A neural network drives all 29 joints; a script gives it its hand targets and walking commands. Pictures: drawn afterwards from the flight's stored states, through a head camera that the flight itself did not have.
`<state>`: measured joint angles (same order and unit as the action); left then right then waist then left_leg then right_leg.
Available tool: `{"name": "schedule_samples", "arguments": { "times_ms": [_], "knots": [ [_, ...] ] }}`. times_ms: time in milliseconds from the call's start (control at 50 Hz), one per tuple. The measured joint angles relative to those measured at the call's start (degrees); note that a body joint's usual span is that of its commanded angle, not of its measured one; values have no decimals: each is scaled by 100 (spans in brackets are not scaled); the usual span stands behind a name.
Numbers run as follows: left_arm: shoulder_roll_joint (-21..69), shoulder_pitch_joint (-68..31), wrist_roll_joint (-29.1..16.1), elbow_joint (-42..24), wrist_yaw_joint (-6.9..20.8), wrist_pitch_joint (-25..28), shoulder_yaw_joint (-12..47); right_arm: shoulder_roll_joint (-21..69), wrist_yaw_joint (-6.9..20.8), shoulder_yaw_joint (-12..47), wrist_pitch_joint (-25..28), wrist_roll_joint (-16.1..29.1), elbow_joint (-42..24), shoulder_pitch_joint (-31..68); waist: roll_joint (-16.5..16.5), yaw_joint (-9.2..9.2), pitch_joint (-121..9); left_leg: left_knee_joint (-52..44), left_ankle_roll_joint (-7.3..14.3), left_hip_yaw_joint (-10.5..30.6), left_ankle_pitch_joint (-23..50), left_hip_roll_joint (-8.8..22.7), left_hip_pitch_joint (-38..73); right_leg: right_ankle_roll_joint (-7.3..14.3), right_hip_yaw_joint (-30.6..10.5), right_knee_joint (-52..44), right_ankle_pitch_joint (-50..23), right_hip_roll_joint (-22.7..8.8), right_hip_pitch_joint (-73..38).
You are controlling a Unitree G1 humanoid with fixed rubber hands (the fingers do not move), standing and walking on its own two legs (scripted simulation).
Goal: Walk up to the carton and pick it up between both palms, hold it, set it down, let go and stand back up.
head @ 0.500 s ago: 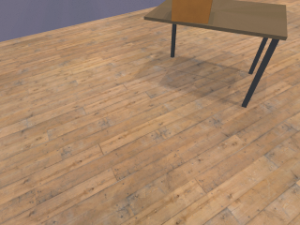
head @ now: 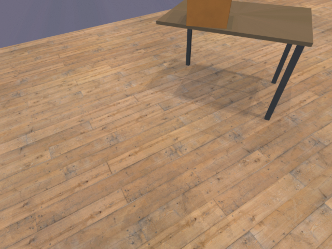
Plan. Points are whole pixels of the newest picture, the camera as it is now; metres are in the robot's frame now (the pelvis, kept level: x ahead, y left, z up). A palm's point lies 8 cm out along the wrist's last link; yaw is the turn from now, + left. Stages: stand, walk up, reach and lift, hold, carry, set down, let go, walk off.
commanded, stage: stand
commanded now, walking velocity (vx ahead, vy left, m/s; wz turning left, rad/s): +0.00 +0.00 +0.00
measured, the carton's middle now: (210, 4) +1.67 -0.26 +0.02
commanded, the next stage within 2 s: none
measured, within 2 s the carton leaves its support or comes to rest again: neither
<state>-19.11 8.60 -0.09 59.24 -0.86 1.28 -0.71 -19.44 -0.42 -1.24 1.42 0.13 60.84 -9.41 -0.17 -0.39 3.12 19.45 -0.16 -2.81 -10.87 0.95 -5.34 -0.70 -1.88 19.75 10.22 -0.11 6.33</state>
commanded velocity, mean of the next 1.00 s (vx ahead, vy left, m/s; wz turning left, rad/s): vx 0.00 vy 0.00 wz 0.00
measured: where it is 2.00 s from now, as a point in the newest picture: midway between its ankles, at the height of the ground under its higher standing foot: outside the picture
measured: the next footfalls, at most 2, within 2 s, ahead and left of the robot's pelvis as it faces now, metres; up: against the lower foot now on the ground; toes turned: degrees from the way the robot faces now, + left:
none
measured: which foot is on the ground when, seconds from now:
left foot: down 0.00-1.00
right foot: down 0.00-1.00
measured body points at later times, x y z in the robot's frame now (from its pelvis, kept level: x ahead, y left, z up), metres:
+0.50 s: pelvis +0.00 +0.00 +0.00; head -0.01 +0.00 +0.45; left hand +0.05 +0.30 -0.13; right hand +0.07 -0.30 -0.13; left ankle +0.00 +0.12 -0.75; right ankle +0.01 -0.13 -0.75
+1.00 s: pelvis +0.00 +0.00 +0.00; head +0.00 +0.00 +0.45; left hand +0.05 +0.30 -0.13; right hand +0.06 -0.30 -0.13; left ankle +0.00 +0.12 -0.75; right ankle +0.01 -0.13 -0.75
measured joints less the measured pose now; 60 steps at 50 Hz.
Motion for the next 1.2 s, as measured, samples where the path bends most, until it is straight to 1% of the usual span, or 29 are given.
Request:
{"name": "schedule_samples", "arguments": {
  "times_ms": [240, 320, 460, 580, 760, 1100, 1200],
  "knots": [
    [-7, 27, -17, 88, -26, 4, -20, 3, 1, -24, 30, 2, 60, 29, -16, -3, -13, -68, 3, 23, 44, -7, 33, -3, 24, -97, -48, -8, -56],
    [-18, 59, -20, 117, -22, 2, -40, -11, 2, -24, 19, 7, 72, 30, -6, 35, -24, -95, 8, 25, 64, -14, 54, -5, 28, -113, -61, -14, -74],
    [-38, 159, -9, 222, -23, -10, -58, 9, 17, -27, 12, -4, 75, 19, 26, 48, -38, -130, 7, 42, 97, -20, 48, -8, 44, -159, -96, -22, -78],
    [-11, 240, 13, 238, -27, -22, -48, 30, -31, -22, -9, 17, 91, -22, 15, 66, -32, -120, 12, 37, 97, -26, 42, -16, 40, -153, -102, -28, -74],
    [1, 221, -20, 218, -35, -1, -34, 62, 0, -21, -10, 22, 112, -20, -9, 14, 26, -104, 19, 58, 114, -36, 2, -19, 61, -143, -109, -38, -48],
    [8, 180, -29, 179, -31, -20, -43, -23, 0, -44, 0, 17, 127, -88, -30, 4, 2, -150, 8, 47, 97, -21, 33, -8, 52, -177, -93, -24, -66],
    [2, 174, 2, 165, -19, 5, -52, -26, -2, -37, 11, 24, 120, -46, -6, 39, -9, -179, 1, 40, 94, -13, 48, -3, 46, -192, -85, -16, -72]
  ]
}}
